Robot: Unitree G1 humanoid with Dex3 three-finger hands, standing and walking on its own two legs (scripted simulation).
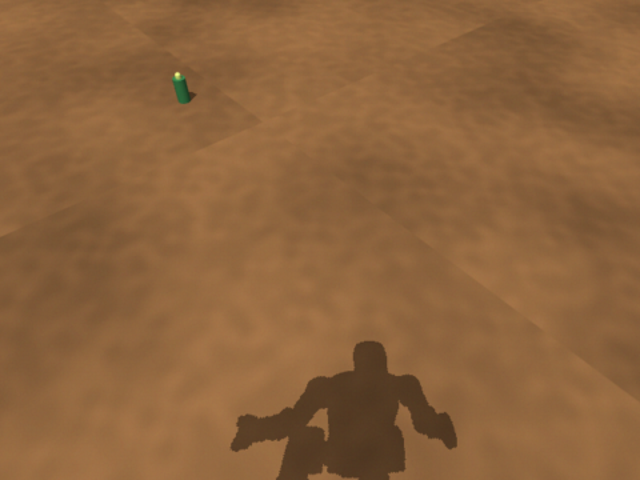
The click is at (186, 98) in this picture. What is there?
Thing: necked bottle
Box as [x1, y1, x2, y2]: [172, 72, 190, 103]
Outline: 176,72 172,79 178,101 181,103 188,102 190,99 185,79 182,75
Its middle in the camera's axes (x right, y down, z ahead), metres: -0.82 -0.88 +2.29
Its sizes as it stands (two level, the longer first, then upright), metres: 0.073 0.073 0.177
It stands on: the floor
